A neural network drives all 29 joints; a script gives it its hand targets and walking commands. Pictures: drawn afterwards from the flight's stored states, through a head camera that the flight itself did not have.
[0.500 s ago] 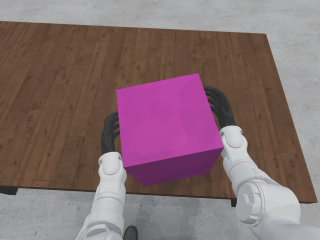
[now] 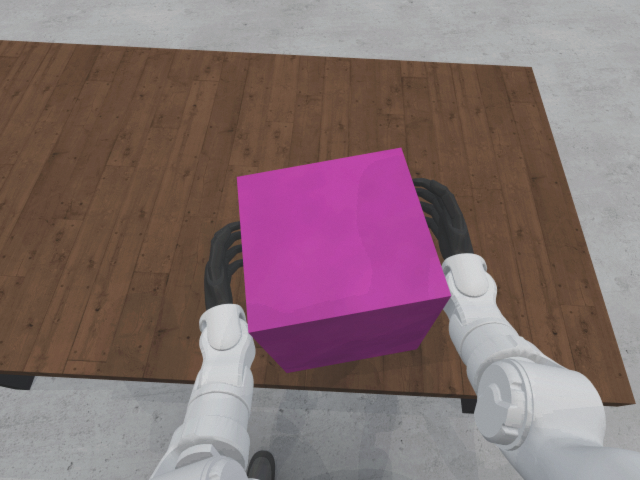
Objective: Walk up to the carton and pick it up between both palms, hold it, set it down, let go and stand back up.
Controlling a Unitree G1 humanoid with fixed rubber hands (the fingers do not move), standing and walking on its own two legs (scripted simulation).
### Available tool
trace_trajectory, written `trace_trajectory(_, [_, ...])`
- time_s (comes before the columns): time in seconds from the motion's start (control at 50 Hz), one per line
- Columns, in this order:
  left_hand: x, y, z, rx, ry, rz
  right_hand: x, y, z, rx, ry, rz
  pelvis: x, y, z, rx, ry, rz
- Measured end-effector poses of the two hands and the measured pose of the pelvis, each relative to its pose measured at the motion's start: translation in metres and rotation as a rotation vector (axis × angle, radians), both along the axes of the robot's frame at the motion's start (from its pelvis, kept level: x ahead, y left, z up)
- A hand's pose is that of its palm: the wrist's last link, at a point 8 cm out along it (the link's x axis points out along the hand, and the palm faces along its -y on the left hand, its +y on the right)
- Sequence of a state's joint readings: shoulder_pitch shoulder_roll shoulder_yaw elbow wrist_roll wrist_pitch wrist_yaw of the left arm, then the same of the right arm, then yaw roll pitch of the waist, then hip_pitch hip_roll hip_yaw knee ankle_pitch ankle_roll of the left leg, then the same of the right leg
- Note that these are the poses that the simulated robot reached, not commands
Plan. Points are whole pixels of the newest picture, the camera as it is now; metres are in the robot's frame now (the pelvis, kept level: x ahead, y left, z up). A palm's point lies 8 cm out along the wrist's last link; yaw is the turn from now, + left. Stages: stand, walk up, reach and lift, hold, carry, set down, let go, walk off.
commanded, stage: set down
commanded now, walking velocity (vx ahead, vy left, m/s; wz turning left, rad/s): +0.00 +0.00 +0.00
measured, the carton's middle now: (337, 273) +0.39 +0.01 -0.06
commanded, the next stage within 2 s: none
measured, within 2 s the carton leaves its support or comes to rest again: rests again in 0.06 s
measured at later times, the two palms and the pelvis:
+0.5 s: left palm (209, 292) +0.33 +0.18 -0.03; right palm (451, 250) +0.41 -0.14 -0.02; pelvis +0.00 +0.00 +0.00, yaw -1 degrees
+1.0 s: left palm (196, 356) +0.26 +0.19 -0.05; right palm (485, 295) +0.36 -0.18 -0.03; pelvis -0.02 +0.01 +0.00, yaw -1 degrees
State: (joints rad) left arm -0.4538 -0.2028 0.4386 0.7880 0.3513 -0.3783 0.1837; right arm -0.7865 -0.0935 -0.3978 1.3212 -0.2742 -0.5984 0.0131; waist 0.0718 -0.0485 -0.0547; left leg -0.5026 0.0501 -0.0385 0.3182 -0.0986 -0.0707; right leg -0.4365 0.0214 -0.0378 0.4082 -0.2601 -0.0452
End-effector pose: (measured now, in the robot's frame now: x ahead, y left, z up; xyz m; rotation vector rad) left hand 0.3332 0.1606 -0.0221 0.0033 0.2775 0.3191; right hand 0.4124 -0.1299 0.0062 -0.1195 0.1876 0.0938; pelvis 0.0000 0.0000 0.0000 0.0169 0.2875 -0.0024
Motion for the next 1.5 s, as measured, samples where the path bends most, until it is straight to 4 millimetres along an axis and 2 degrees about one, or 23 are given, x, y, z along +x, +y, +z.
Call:
trace_trajectory(0.12, [0.000,0.003,-0.003,-0.046,0.008,0.055,-0.007,-0.004,-0.017,0.025,0.088,-0.041,-0.002,0.000,-0.001,-0.007,0.022,-0.005])
trace_trajectory(0.38, [-0.002,0.009,-0.007,-0.058,0.037,0.075,0.000,-0.004,-0.020,0.039,0.106,-0.032,-0.004,0.000,-0.004,-0.019,0.058,-0.012])
trace_trajectory(0.5, [-0.001,0.017,-0.005,-0.050,0.022,0.079,-0.002,-0.007,-0.022,0.035,0.107,-0.029,-0.004,0.000,-0.004,-0.020,0.059,-0.012])
trace_trajectory(0.6, [-0.001,0.015,-0.003,-0.046,0.011,0.055,-0.003,-0.010,-0.022,0.031,0.097,-0.027,-0.004,0.001,-0.004,-0.021,0.058,-0.012])
trace_trajectory(0.68, [-0.008,0.013,-0.007,-0.041,0.026,0.029,-0.005,-0.015,-0.021,0.028,0.086,-0.028,-0.005,0.002,-0.004,-0.023,0.056,-0.012])
trace_trajectory(0.78, [-0.028,0.015,-0.019,-0.043,0.066,0.035,-0.010,-0.022,-0.020,0.031,0.064,-0.031,-0.008,0.004,-0.004,-0.026,0.052,-0.013])
trace_trajectory(0.88, [-0.055,0.020,-0.030,-0.056,0.096,0.055,-0.025,-0.034,-0.026,0.020,0.077,-0.041,-0.013,0.006,-0.004,-0.029,0.045,-0.013])
trace_trajectory(1.0, [-0.077,0.025,-0.031,-0.058,0.076,0.056,-0.057,-0.052,-0.038,0.008,0.115,-0.071,-0.021,0.011,-0.004,-0.036,0.034,-0.014])
trace_trajectory(1.22, [-0.094,0.025,-0.015,-0.050,-0.004,0.019,-0.107,-0.070,-0.036,0.011,0.117,-0.078,-0.041,0.022,-0.005,-0.052,0.006,-0.017])
trace_trajectory(1.34, [-0.102,0.020,-0.015,-0.055,0.020,0.010,-0.120,-0.074,-0.034,0.018,0.130,-0.069,-0.048,0.023,-0.006,-0.054,-0.006,-0.018])
trace_trajectory(1.5, [-0.111,0.018,-0.017,-0.053,0.034,0.006,-0.136,-0.084,-0.039,0.025,0.141,-0.071,-0.049,0.023,-0.006,-0.054,-0.008,-0.018])
